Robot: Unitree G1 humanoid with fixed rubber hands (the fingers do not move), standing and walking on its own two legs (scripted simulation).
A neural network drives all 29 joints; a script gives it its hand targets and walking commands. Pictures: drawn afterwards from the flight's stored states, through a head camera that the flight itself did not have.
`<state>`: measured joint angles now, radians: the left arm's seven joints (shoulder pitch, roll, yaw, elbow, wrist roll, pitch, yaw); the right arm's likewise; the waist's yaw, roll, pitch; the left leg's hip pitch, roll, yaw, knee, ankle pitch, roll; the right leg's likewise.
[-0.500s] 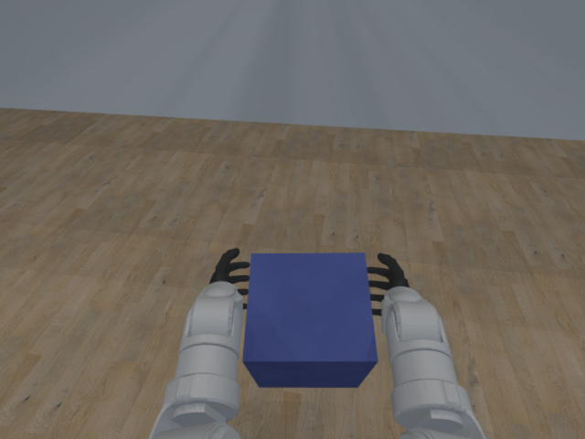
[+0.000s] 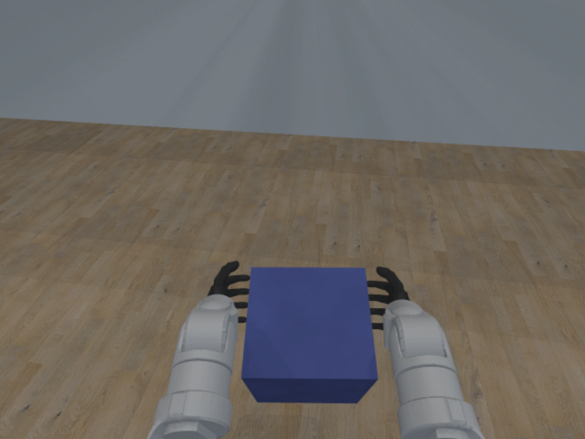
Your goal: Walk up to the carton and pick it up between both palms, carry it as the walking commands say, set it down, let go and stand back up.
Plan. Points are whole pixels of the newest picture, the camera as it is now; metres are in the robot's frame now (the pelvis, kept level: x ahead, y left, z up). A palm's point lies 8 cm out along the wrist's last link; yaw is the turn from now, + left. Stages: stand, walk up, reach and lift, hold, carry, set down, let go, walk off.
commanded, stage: reach and lift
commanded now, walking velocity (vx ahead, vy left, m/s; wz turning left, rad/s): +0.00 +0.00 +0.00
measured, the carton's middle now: (307, 339) +0.31 +0.00 -0.03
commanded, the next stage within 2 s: hold in 0.14 s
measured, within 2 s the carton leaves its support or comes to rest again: neither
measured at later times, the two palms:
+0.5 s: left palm (216, 313) +0.29 +0.13 +0.06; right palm (398, 322) +0.29 -0.12 +0.05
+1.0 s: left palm (216, 312) +0.29 +0.13 +0.06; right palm (398, 322) +0.29 -0.12 +0.05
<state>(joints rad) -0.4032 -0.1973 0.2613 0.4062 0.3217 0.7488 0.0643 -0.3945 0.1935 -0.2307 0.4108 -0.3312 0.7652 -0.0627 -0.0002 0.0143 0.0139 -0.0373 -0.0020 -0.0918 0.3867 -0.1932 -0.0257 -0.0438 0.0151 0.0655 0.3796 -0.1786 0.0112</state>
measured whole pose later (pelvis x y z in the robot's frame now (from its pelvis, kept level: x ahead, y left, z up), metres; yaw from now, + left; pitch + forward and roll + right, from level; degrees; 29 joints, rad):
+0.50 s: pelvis -0.01 +0.00 +0.00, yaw +0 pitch -10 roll +0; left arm -0.41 -0.20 0.27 0.41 0.32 0.75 0.06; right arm -0.39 0.19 -0.24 0.41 -0.32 0.78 -0.06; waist 0.00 0.01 0.01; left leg -0.06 -0.01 -0.09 0.42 -0.20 -0.02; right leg -0.06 0.01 0.07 0.41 -0.18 0.02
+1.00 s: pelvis -0.01 +0.00 +0.00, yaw +0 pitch -9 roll +0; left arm -0.39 -0.19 0.24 0.39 0.31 0.76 0.06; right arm -0.36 0.18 -0.20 0.38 -0.31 0.79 -0.06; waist 0.01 0.01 0.00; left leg -0.06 0.00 -0.09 0.41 -0.20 -0.02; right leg -0.06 0.01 0.07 0.39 -0.18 0.01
